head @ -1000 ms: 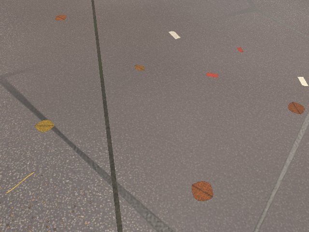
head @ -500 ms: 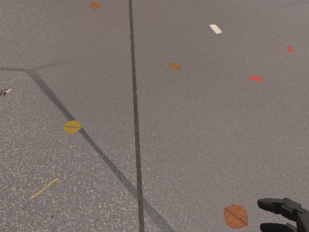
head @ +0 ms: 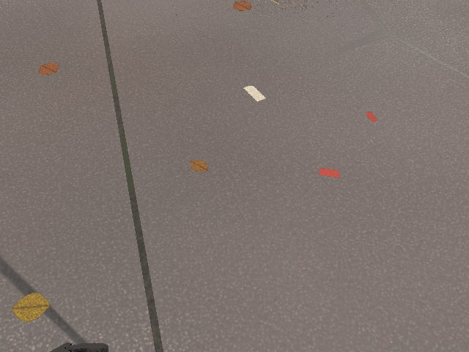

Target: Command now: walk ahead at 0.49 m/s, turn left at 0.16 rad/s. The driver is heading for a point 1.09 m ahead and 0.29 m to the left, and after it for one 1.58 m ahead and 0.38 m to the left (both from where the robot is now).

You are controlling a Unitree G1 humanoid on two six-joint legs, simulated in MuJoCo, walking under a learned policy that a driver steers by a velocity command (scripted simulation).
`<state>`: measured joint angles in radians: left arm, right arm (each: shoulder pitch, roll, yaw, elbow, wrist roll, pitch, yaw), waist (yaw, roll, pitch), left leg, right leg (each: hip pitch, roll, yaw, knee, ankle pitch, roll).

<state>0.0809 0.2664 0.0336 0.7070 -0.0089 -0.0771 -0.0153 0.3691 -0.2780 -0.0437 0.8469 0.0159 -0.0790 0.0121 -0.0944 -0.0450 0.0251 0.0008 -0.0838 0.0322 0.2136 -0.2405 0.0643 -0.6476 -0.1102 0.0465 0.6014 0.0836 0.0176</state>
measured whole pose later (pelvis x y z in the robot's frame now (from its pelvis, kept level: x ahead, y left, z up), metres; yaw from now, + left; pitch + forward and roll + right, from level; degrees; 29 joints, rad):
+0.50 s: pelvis +0.27 -0.02 +0.00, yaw +15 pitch +1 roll -3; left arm 0.28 0.28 0.07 0.85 0.00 -0.09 0.01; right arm 0.13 -0.29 -0.06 0.69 0.01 -0.02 0.03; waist 0.07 0.04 0.05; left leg -0.66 0.11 -0.02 0.72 0.00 0.00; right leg 0.01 0.01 -0.22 0.25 -0.27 0.00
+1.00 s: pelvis +0.41 +0.05 -0.01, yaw +29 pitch +3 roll -1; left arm 0.14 0.30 0.05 0.76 0.00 -0.01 0.03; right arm 0.18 -0.29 -0.06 0.63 0.00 0.02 -0.02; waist -0.02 -0.01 0.01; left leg -0.37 -0.12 -0.11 0.47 -0.14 0.09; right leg -0.50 -0.04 0.07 0.79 -0.30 0.08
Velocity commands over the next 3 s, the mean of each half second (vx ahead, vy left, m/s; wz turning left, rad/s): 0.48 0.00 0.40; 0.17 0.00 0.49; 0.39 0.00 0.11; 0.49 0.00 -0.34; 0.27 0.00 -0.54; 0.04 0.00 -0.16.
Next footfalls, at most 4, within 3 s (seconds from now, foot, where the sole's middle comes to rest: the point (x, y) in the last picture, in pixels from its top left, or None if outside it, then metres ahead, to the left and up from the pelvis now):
0.12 right None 0.26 -0.14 -0.78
0.60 left None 0.46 0.15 -0.78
1.12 right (240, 327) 0.54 -0.05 -0.78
1.54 left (111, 307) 0.64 0.32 -0.78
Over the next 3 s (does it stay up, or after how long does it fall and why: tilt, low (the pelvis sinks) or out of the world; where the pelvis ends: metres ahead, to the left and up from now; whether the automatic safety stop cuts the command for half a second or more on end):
stays up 1.07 0.32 -0.01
